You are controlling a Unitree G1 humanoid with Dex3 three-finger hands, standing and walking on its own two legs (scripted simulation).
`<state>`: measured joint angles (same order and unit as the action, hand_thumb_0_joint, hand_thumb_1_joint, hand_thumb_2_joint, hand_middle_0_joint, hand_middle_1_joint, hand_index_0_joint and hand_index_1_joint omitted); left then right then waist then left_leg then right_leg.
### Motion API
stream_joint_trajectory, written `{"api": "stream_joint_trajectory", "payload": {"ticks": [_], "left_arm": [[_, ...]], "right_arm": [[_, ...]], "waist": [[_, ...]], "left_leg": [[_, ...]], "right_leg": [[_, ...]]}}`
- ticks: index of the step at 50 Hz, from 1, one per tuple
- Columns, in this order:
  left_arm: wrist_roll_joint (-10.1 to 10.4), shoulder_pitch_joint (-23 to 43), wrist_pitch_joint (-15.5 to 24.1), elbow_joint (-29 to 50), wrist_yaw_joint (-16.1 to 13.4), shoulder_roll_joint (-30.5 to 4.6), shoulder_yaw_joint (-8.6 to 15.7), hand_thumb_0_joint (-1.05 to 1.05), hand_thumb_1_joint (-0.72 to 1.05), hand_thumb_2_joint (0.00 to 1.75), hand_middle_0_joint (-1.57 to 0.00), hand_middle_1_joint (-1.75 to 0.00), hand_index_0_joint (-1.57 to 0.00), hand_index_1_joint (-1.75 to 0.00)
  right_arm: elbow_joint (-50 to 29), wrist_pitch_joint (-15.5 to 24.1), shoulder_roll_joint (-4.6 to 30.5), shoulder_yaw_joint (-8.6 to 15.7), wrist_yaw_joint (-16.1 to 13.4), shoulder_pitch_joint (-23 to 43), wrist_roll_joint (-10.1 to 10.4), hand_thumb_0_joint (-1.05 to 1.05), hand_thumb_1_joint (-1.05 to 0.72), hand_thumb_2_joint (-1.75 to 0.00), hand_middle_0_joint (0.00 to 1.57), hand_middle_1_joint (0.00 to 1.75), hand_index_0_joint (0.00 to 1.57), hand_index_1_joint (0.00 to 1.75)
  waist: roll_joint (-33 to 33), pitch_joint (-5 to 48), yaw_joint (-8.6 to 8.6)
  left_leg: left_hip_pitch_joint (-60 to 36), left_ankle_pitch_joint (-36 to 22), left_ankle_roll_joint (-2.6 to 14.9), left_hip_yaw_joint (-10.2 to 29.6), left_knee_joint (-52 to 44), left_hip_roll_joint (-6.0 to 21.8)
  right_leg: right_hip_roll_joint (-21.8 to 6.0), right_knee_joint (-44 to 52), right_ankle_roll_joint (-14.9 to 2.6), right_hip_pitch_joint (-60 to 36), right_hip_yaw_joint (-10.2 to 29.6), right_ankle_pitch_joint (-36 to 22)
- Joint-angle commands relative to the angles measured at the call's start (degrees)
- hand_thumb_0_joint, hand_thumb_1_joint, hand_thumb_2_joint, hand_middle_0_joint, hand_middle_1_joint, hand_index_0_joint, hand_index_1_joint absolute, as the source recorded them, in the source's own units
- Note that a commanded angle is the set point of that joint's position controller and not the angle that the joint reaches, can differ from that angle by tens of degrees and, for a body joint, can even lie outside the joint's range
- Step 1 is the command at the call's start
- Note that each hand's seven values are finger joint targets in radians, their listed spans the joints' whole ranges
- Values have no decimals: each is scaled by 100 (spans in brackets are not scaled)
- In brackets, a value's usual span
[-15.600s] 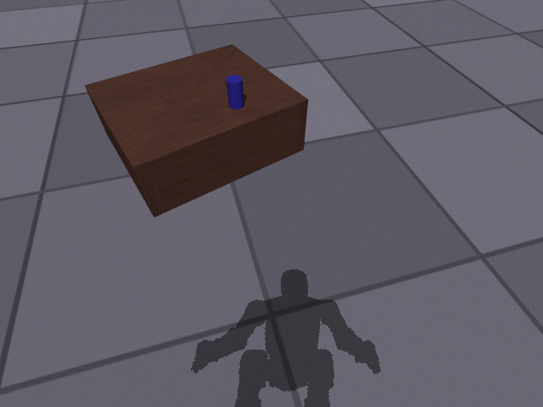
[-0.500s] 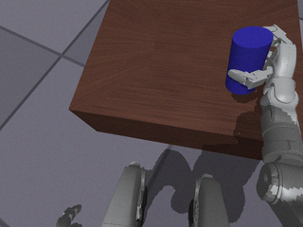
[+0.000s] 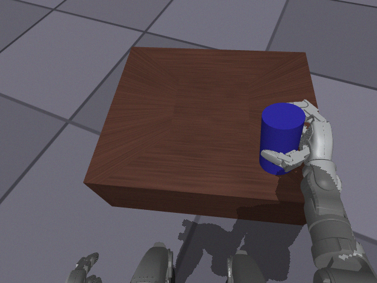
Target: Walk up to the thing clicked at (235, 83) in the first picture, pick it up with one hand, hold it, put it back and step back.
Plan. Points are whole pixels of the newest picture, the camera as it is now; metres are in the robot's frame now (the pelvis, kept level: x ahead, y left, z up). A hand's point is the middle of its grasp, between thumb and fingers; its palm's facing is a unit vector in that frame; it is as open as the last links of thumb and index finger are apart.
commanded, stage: lift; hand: right
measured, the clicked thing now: (279, 140) +0.40 -0.16 +0.03
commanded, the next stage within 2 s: hold in 0.80 s
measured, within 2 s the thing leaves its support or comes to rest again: neither
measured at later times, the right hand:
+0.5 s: hand (292, 140) +0.37 -0.16 +0.09, palm faces +0.07 +1.00 -0.02, open 11.4 cm
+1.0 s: hand (298, 147) +0.35 -0.16 +0.10, palm faces +0.06 +1.00 -0.01, open 11.4 cm
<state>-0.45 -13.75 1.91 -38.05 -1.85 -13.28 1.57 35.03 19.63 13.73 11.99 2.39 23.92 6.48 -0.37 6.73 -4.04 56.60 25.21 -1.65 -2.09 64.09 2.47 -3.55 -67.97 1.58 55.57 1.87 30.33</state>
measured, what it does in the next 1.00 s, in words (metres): stands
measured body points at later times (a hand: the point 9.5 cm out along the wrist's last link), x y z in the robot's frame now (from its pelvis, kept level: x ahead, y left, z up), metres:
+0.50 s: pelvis +0.02 +0.00 +0.04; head +0.08 +0.00 +0.48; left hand +0.14 +0.26 -0.08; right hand +0.36 -0.22 +0.09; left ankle +0.05 +0.14 -0.64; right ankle +0.02 -0.13 -0.64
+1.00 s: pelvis +0.02 +0.00 +0.05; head +0.07 +0.00 +0.50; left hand +0.16 +0.26 -0.06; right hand +0.34 -0.22 +0.10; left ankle +0.05 +0.14 -0.64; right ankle +0.02 -0.13 -0.64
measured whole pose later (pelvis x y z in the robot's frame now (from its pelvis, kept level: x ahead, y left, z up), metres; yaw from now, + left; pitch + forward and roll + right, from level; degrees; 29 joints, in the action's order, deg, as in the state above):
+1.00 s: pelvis +0.02 +0.00 +0.05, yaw +0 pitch +9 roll +1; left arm 0.1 -12.6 2.2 -39.0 -2.8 -12.9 1.3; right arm 24.6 21.4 10.6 7.9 5.8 7.5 9.6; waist -0.8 3.7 -1.0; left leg 36.2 21.6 -1.6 -2.1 48.9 2.4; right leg -3.4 -51.5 1.8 34.7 0.8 25.9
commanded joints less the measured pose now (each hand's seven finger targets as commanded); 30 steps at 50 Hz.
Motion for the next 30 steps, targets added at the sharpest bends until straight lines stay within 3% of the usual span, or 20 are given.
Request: {"api": "stream_joint_trajectory", "payload": {"ticks": [1, 3, 5, 6, 9, 10, 11, 14, 17, 18, 19, 21, 22, 23, 25, 26, 28, 29, 30], "left_arm": [[13, -304, 221, 470, -37, -890, 306, 0, 87, 93, -19, -29, -18, -30], [25, -343, 235, 460, -48, -894, 323, 0, 87, 92, -19, -29, -18, -30], [15, -278, 252, 465, -44, -866, 321, 0, 88, 92, -19, -29, -18, -30], [31, -243, 258, 456, -54, -862, 306, 0, 88, 92, -19, -29, -18, -30], [34, -242, 260, 446, -44, -873, 330, 0, 89, 91, -19, -29, -18, -30], [34, -201, 261, 431, -49, -863, 317, 0, 88, 92, -19, -29, -18, -30], [53, -150, 269, 525, -49, -813, 271, 0, 88, 91, -19, -29, -18, -30], [33, -165, 269, 480, -59, -804, 292, 0, 89, 91, -19, -29, -18, -30], [38, -120, 260, 535, -77, -736, 243, 0, 89, 91, -19, -29, -18, -30], [31, -190, 252, 453, -84, -817, 311, 0, 89, 91, -19, -29, -18, -30], [36, -147, 250, 491, -78, -777, 281, 0, 89, 91, -19, -29, -18, -30], [53, -68, 252, 542, -92, -730, 229, 0, 89, 91, -19, -30, -19, -30], [51, -115, 255, 455, -111, -811, 298, 0, 89, 91, -19, -29, -18, -30], [52, -74, 248, 496, -94, -760, 255, 0, 89, 91, -19, -29, -18, -30], [46, -90, 238, 489, -104, -755, 269, 0, 89, 91, -19, -29, -19, -30], [52, -136, 240, 456, -124, -803, 308, 0, 89, 90, -19, -30, -19, -30], [46, -13, 247, 466, -107, -803, 288, 0, 89, 91, -19, -30, -19, -30], [61, -1, 245, 533, -106, -774, 263, 0, 89, 90, -19, -30, -19, -30], [49, -36, 246, 491, -108, -821, 310, 0, 89, 90, -19, -29, -19, -30]], "right_arm": [[-1547, 513, 735, 88, 60, 1737, 126, 0, -4, -126, 126, 140, 130, 140], [-1436, 504, 724, 118, 62, 1443, 150, 0, -2, -125, 125, 140, 129, 140], [-1691, 533, 579, -50, 100, 1393, 173, 0, -5, -126, 126, 141, 130, 141], [-1649, 531, 651, 48, 97, 1304, 196, 0, -7, -127, 127, 142, 131, 142], [-1644, 528, 529, -27, 112, 1039, 210, 0, -7, -127, 127, 141, 131, 141], [-1652, 546, 596, 20, 115, 952, 218, 0, -7, -127, 128, 142, 131, 142], [-1989, 589, 593, -18, 118, 1076, 240, 0, -7, -127, 128, 142, 132, 142], [-1926, 602, 529, -46, 145, 934, 246, 0, -9, -128, 128, 142, 132, 142], [-2143, 629, 654, 50, 114, 774, 239, 0, -9, -128, 129, 143, 132, 143], [-1854, 603, 522, -37, 153, 571, 242, 0, -10, -128, 129, 143, 132, 143], [-1991, 608, 423, -132, 168, 511, 252, 0, -10, -127, 129, 142, 132, 142], [-2232, 626, 504, -100, 177, 697, 274, 0, -9, -127, 127, 141, 131, 141], [-1925, 594, 510, -43, 188, 470, 261, 0, -11, -127, 128, 142, 132, 142], [-2143, 604, 498, -98, 203, 397, 273, 0, -10, -128, 129, 143, 132, 143], [-2101, 587, 459, -97, 220, 204, 286, 0, -10, -129, 130, 144, 133, 144], [-1991, 571, 418, -116, 245, 245, 295, 0, -11, -129, 130, 144, 133, 144], [-2118, 574, 475, -100, 265, 275, 318, 0, -11, -129, 130, 144, 134, 144], [-2394, 609, 581, -48, 256, 429, 322, 0, -11, -129, 130, 144, 134, 144], [-2130, 592, 501, -60, 260, 293, 306, 0, -13, -130, 131, 145, 134, 145]], "waist": [[-345, 2080, -26], [-142, 2094, -11], [-164, 2038, -17], [-142, 1929, 28], [-54, 1819, 8], [-112, 1679, 84], [-132, 1843, 93], [-88, 1771, 64], [-70, 1872, 179], [-39, 1737, 99], [-39, 1674, 126], [-103, 1691, 148], [8, 1559, 87], [-72, 1629, 183], [3, 1607, 219], [81, 1584, 114], [-141, 1362, 228], [-146, 1526, 224], [-100, 1444, 198]], "left_leg": [[-1679, -1188, 271, -88, -956, -263], [-1946, -1303, 254, -44, -1101, -257], [-2071, -1325, 244, -47, -1190, -253], [-2089, -1265, 237, -60, -1272, -266], [-2191, -1329, 232, -74, -1382, -270], [-2233, -1261, 227, -54, -1433, -260], [-2308, -1342, 233, -47, -1462, -257], [-2478, -1466, 217, -49, -1553, -256], [-2747, -1651, 209, -28, -1630, -241], [-2700, -1677, 205, -56, -1654, -248], [-2693, -1729, 214, -70, -1650, -250], [-2763, -1695, 211, -16, -1745, -243], [-2702, -1691, 199, -59, -1746, -250], [-2820, -1750, 213, -42, -1765, -244], [-2910, -1862, 200, -42, -1798, -235], [-2919, -1903, 184, -43, -1842, -234], [-2856, -1730, 204, -48, -1869, -232], [-2897, -1709, 216, -47, -1892, -241], [-2806, -1620, 216, -88, -1892, -257]], "right_leg": [[213, 1340, -150, -1477, -25, -1339], [222, 1398, -171, -1518, -69, -1401], [237, 1484, -175, -1588, -92, -1395], [236, 1547, -177, -1621, -91, -1349], [235, 1676, -175, -1713, -89, -1419], [241, 1709, -176, -1677, -113, -1348], [233, 1742, -174, -1880, -116, -1432], [250, 1798, -182, -1913, -139, -1531], [260, 1859, -186, -2036, -179, -1701], [263, 1883, -183, -2034, -166, -1743], [251, 1926, -169, -2109, -158, -1823], [254, 1960, -181, -2206, -196, -1743], [241, 1982, -181, -2192, -161, -1755], [252, 2020, -172, -2247, -177, -1828], [254, 2024, -171, -2287, -193, -1951], [256, 2025, -185, -2302, -195, -1962], [251, 2136, -157, -2282, -184, -1858], [245, 2175, -158, -2414, -173, -1853], [230, 2218, -139, -2423, -142, -1832]]}}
